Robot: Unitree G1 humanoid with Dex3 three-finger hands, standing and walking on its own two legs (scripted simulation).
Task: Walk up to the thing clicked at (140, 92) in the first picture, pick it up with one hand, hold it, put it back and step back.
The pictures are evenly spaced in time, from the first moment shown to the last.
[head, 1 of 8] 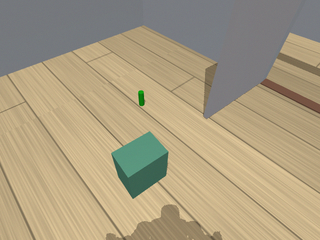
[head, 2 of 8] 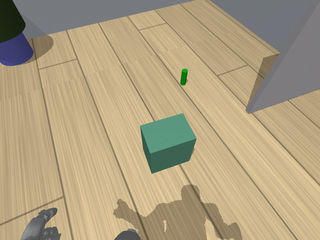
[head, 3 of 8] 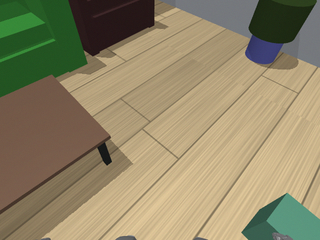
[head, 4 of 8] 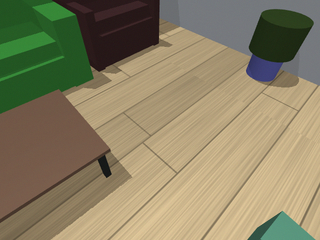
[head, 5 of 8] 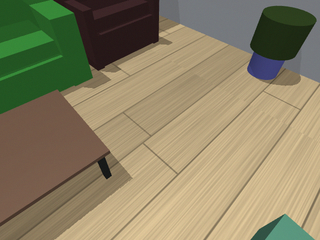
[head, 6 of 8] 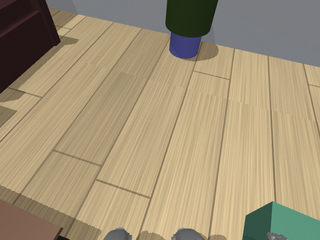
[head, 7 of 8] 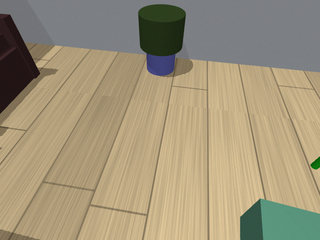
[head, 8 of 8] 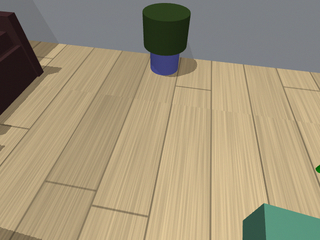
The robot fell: no
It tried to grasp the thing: no
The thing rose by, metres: 0.00
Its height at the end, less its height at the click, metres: +0.00
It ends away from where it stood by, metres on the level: 0.00
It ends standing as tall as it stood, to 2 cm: yes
